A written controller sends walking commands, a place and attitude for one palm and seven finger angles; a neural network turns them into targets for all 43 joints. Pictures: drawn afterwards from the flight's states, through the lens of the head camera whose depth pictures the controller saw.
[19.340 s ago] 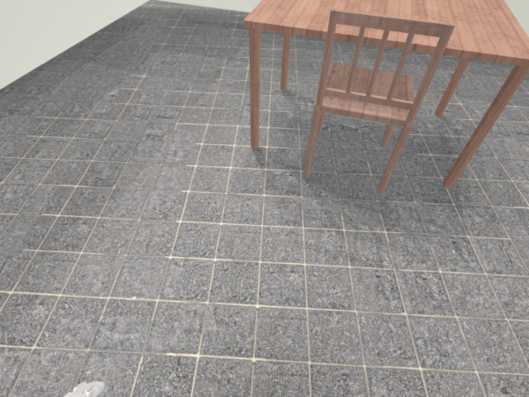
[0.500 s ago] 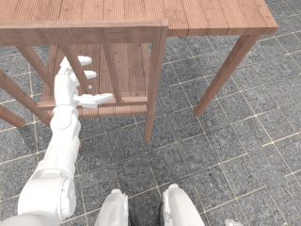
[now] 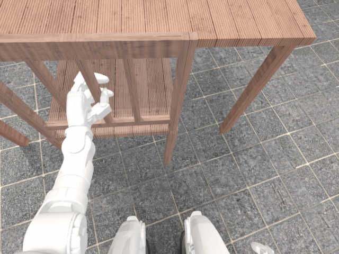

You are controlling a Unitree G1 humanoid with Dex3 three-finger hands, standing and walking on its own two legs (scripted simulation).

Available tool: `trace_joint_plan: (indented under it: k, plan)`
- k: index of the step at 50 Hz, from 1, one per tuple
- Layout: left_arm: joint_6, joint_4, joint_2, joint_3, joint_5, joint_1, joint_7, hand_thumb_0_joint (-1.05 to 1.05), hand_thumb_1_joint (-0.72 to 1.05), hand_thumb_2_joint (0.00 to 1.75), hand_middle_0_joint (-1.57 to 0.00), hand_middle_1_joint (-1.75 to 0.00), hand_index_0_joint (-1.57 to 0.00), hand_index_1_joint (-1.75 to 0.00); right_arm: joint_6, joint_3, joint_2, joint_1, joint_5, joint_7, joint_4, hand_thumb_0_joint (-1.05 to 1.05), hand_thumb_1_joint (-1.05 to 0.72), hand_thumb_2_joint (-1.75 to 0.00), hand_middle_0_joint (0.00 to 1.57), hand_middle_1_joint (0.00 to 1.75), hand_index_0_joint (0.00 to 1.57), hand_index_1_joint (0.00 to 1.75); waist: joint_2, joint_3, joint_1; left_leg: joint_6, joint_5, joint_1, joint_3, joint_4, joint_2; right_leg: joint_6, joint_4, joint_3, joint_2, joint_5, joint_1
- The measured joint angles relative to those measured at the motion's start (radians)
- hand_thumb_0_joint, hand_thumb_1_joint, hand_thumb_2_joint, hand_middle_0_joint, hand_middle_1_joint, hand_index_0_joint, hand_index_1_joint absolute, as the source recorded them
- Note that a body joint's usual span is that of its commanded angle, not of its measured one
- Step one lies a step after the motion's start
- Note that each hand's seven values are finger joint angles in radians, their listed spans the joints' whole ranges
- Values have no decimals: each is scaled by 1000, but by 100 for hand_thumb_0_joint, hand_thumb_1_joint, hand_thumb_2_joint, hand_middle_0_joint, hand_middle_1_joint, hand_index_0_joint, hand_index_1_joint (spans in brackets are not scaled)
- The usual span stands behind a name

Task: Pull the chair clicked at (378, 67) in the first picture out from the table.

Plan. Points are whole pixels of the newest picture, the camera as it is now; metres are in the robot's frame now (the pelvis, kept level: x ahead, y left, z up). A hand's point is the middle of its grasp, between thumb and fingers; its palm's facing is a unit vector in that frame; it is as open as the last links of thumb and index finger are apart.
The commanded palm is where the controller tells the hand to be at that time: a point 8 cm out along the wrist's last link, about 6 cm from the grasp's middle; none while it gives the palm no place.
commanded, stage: hook a spindle and tug to test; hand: left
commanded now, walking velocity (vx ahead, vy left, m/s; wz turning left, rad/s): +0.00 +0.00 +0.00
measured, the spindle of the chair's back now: (98, 95) +0.48 +0.16 +0.01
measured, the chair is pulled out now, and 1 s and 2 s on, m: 0.00 0.07 0.18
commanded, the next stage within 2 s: step backward, pulling the chair out in 0.42 s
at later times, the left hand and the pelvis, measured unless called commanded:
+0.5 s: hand (109, 119) +0.41 +0.13 +0.02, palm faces +0.05 -1.00 -0.02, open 5.3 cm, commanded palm +0.39 +0.17 +0.02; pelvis +0.01 -0.01 +0.00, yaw +1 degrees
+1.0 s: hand (110, 126) +0.39 +0.12 +0.04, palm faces -0.04 -0.99 -0.13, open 5.0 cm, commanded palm +0.36 +0.17 +0.04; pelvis +0.01 +0.01 +0.10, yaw -1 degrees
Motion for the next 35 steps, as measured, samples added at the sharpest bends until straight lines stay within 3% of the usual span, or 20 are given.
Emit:
trace_joint_plan:
  k: [18, 27, 28, 29, 31, 33, 35]
  plan:
    - [17, -184, -58, -79, -6, 173, 23, 1, 76, 80, -41, -141, -40, -143, -14, -9, 5, -17, 6, 1, -14, 0, -91, -90, 20, 30, 20, 30, 0, -2, 33, -4, -6, 48, -2, -28, -4, -2, -21, -1, -2, -11, 46]
    - [6, -179, -59, -87, 0, 178, 12, 1, 75, 82, -43, -141, -40, -143, -29, -7, 1, -50, 5, -13, -11, 0, -91, -90, 20, 30, 20, 30, -5, -2, 38, -11, -7, 41, -12, -9, -7, -10, 3, -10, -6, -19, 41]
    - [34, -191, -54, -89, 8, 173, 22, 1, 74, 82, -43, -140, -40, -143, -12, -8, 4, -60, 17, -22, -15, 0, -91, -90, 20, 30, 20, 30, -9, 22, 38, -10, -6, 65, -10, -18, -9, -9, -2, -9, -7, -18, 63]
    - [86, -208, -45, -96, 24, 166, 38, 2, 75, 83, -43, -138, -39, -143, 12, -8, 11, -68, 31, -39, -24, 0, -91, -90, 20, 30, 20, 30, -13, 57, 37, -7, 3, 109, -8, -43, -11, 8, -26, -6, -9, -1, 105]
    - [192, -208, -28, -117, 37, 161, 67, 3, 74, 83, -42, -133, -39, -144, 47, -1, 21, -72, 54, -77, -43, 0, -91, -90, 20, 30, 20, 30, -10, 104, 29, -12, 39, 208, -6, -132, -15, 3, -110, -4, -11, 26, 203]
    - [272, -166, -24, -136, 36, 158, 91, 4, 75, 83, -40, -128, -40, -144, 67, 12, 26, -60, 69, -104, -53, 0, -91, -90, 20, 30, 20, 30, -6, 118, 25, -7, 89, 304, 0, -247, -20, -22, -221, 0, -11, 81, 296]
    - [312, -95, -32, -143, 22, 154, 102, 5, 75, 83, -36, -122, -41, -144, 76, 25, 25, -41, 77, -121, -51, 0, -91, -90, 20, 30, 20, 30, -7, 116, 23, -8, 135, 395, 8, -362, -23, -11, -331, 9, -12, 122, 382]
